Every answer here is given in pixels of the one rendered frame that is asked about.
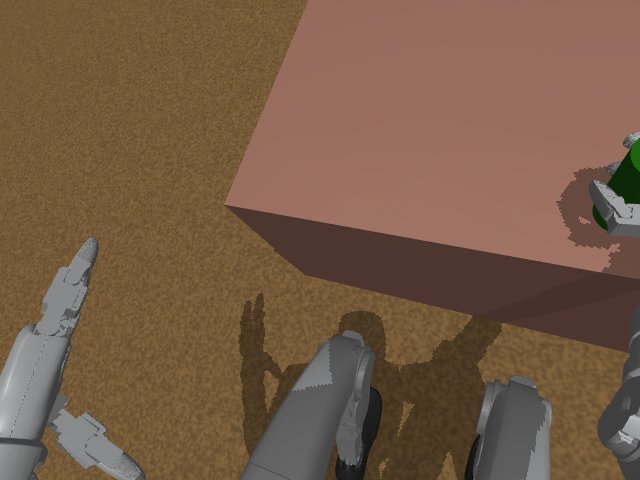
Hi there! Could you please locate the left robot arm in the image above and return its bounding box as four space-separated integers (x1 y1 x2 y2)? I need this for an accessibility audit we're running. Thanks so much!
0 438 48 480

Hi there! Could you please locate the left robot hand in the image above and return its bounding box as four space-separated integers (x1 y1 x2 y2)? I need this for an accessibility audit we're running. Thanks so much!
0 237 146 480

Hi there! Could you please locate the right robot hand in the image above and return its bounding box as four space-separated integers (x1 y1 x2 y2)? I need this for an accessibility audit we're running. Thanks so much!
589 131 640 237

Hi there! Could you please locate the right robot arm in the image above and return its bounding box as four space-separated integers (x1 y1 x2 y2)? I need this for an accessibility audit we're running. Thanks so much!
597 303 640 480

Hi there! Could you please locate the left robot foot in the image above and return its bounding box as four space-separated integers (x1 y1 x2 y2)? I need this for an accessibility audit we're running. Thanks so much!
335 387 382 480

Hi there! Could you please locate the can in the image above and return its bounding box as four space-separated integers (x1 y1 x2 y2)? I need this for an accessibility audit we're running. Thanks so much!
592 138 640 231

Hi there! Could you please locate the right robot foot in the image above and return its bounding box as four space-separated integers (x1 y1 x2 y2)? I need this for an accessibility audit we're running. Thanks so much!
464 435 480 480

